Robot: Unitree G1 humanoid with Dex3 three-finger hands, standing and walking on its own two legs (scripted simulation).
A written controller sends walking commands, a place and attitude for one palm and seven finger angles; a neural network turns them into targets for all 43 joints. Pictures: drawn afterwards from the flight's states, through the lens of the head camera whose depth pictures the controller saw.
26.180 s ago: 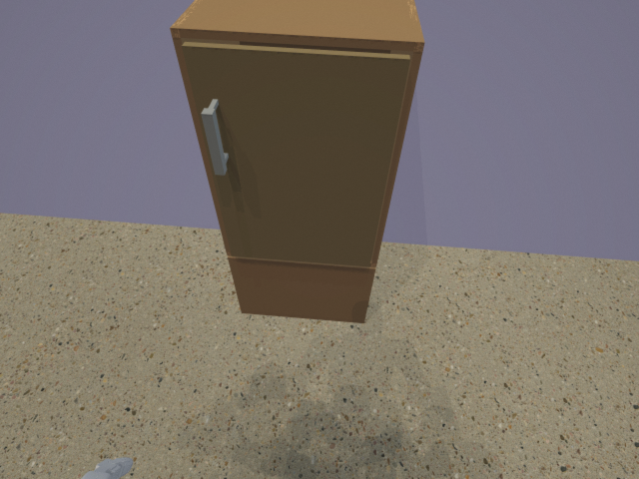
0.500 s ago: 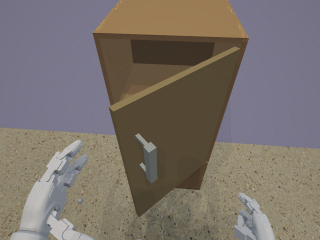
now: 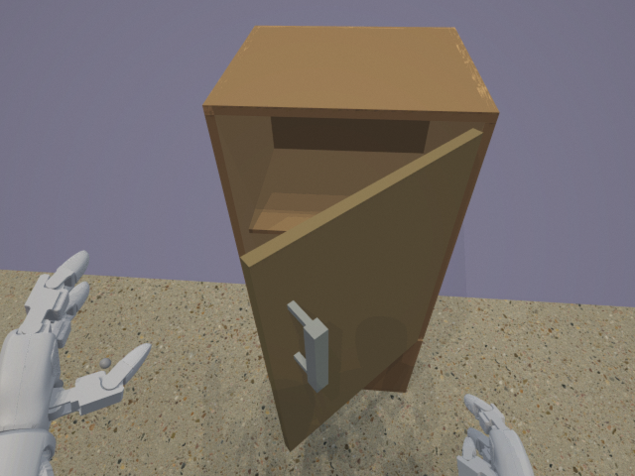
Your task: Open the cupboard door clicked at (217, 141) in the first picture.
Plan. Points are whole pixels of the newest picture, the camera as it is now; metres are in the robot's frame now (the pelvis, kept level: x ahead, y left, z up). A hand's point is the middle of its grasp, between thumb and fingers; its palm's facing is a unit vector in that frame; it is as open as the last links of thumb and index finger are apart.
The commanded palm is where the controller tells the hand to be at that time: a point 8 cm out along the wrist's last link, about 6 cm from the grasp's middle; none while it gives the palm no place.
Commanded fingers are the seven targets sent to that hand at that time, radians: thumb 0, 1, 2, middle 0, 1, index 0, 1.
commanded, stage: draw the hand back to the body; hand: left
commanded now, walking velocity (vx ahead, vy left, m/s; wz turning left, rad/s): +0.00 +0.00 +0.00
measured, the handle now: (307, 347) +0.28 +0.05 +0.02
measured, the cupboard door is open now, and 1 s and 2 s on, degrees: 44 44 44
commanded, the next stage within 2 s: step back with the hand held close in 0.56 s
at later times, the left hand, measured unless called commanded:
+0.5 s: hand (103, 350) +0.19 +0.23 +0.15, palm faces +0.42 -0.82 -0.39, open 7.5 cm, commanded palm +0.14 +0.27 +0.18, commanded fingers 0.00 0.90 0.90 -0.20 -0.30 -0.20 -0.30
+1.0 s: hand (117, 352) +0.19 +0.22 +0.15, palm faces +0.28 -0.82 -0.50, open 7.4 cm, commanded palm +0.13 +0.27 +0.18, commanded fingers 0.00 0.90 0.90 -0.20 -0.30 -0.20 -0.30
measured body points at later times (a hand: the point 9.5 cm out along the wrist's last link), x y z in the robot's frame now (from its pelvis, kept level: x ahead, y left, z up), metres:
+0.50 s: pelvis +0.00 -0.03 +0.01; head -0.02 -0.05 +0.46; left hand +0.16 +0.27 +0.17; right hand +0.19 -0.25 -0.08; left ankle +0.03 +0.07 -0.73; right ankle -0.05 -0.13 -0.73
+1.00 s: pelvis -0.02 -0.03 +0.01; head +0.00 -0.04 +0.46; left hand +0.17 +0.26 +0.18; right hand +0.16 -0.28 -0.07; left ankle +0.03 +0.07 -0.73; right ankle -0.05 -0.13 -0.73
